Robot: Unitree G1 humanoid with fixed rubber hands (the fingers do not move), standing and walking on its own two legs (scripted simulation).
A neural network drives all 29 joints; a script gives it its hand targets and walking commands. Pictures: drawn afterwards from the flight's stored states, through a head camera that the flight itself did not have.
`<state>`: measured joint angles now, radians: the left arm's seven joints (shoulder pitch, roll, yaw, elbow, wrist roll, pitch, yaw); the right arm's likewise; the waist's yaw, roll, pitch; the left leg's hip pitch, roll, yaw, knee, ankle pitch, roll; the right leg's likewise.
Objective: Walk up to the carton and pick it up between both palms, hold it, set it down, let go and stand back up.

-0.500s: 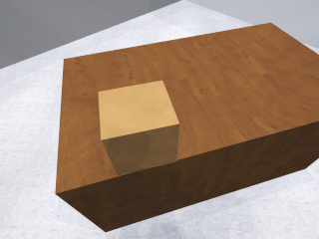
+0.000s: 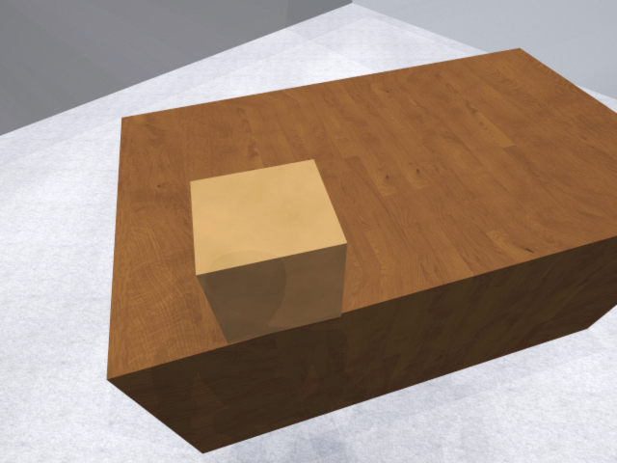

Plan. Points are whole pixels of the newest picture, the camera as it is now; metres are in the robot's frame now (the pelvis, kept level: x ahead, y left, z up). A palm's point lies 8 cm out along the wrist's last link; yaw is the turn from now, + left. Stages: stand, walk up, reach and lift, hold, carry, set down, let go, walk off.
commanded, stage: walk up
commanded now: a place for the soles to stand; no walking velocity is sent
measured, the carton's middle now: (270, 252) +0.44 +0.08 -0.03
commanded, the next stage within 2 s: reach and lift in 0.12 s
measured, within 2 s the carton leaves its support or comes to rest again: neither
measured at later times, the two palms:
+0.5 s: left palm out of the picture +0.15 +0.25 -0.10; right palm (491, 438) +0.17 -0.22 -0.10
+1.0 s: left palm out of the picture +0.15 +0.24 -0.08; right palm (484, 457) +0.15 -0.20 -0.09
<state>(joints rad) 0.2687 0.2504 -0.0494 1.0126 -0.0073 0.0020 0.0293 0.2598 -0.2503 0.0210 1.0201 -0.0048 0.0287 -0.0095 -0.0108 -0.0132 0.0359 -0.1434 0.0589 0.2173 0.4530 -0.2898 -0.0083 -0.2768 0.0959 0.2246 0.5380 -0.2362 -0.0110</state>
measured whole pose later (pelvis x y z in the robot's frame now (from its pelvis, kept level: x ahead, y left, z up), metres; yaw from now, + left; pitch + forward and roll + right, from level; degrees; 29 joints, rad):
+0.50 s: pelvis -0.02 +0.00 -0.01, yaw +7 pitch -2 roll -1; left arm 0.02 0.23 0.02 0.45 0.15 0.57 -0.08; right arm 0.03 -0.20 -0.05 0.70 0.05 0.16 0.02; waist -0.05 -0.01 0.11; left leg -0.27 0.06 0.07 0.66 -0.35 -0.01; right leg -0.31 0.03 -0.01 0.62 -0.28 -0.02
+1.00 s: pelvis +0.00 +0.00 +0.01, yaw +7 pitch -3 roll +0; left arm 0.10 0.21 0.03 0.61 0.03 0.15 0.01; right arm 0.21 -0.13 -0.03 0.74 0.00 -0.18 0.01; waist -0.02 -0.02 0.09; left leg -0.10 0.05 0.09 0.42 -0.26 -0.02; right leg -0.16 0.02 0.00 0.42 -0.20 -0.02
